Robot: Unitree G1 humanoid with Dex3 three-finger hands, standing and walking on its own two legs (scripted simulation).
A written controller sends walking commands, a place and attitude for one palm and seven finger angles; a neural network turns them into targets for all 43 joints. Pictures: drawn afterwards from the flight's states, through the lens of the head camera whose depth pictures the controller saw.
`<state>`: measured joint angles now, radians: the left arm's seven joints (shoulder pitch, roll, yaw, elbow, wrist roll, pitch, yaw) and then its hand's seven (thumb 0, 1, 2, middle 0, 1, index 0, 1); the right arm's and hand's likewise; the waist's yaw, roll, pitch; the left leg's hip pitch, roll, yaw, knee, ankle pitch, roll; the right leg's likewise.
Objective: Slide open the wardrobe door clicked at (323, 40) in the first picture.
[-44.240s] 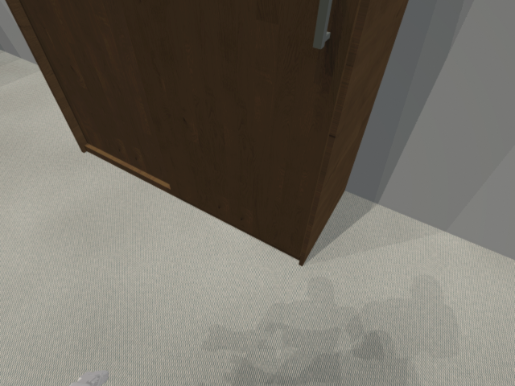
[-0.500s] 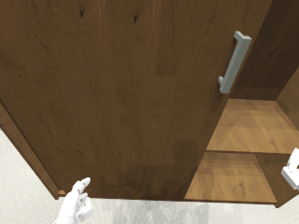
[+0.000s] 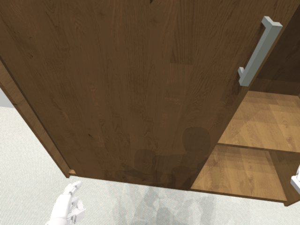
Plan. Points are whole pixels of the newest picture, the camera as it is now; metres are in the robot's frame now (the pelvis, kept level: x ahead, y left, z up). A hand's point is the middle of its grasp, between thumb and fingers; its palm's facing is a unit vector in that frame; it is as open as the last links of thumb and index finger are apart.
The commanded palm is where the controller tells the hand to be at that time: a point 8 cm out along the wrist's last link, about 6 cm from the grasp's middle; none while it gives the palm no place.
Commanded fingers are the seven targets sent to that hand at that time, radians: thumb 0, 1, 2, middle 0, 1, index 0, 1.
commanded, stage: step back with the hand held close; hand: right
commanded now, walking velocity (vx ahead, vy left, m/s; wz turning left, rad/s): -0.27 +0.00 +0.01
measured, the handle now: (254, 53) +0.44 -0.21 +0.27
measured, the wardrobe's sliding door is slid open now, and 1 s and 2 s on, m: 0.63 0.63 0.63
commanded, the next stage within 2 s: stop stepping back and stand still in 1.04 s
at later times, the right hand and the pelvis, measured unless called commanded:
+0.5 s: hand out of the picture +0.14 -0.28 +0.16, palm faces +0.49 +0.78 -0.39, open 7.4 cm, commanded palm +0.07 -0.32 +0.18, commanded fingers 0.00 -0.90 -0.90 0.20 0.30 0.20 0.30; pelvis -0.07 -0.02 -0.01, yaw -1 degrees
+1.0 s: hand out of the picture +0.04 -0.31 +0.17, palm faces +0.52 +0.75 -0.41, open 7.4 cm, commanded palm -0.03 -0.34 +0.18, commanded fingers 0.00 -0.90 -0.90 0.20 0.30 0.20 0.30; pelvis -0.15 -0.03 -0.02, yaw -4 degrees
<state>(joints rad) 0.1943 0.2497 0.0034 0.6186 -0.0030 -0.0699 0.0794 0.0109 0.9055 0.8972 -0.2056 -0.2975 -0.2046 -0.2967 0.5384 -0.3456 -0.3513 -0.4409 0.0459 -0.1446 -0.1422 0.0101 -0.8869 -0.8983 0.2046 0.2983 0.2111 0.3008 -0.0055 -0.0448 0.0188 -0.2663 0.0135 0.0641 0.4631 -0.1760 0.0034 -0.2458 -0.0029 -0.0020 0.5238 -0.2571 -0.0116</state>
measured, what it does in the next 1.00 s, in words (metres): walks backwards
